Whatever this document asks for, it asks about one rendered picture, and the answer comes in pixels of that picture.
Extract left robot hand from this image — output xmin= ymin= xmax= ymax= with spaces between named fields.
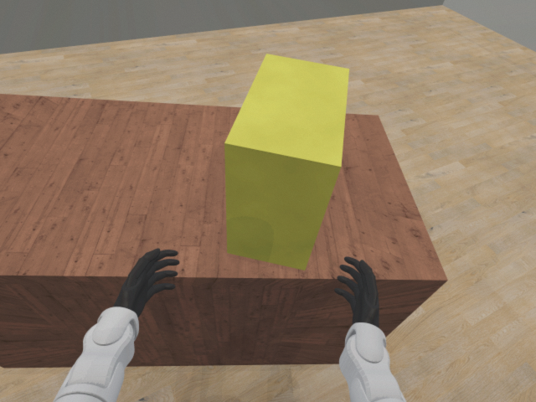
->
xmin=113 ymin=248 xmax=179 ymax=317

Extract pedestal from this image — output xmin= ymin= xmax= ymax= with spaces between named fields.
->
xmin=0 ymin=94 xmax=448 ymax=368

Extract right robot hand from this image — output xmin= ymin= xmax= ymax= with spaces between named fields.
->
xmin=334 ymin=257 xmax=379 ymax=327

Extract carton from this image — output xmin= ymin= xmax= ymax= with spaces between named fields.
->
xmin=224 ymin=54 xmax=349 ymax=270

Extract left robot forearm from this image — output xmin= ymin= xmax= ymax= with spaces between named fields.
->
xmin=53 ymin=307 xmax=139 ymax=402

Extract right robot forearm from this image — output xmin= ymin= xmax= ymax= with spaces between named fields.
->
xmin=339 ymin=322 xmax=406 ymax=402

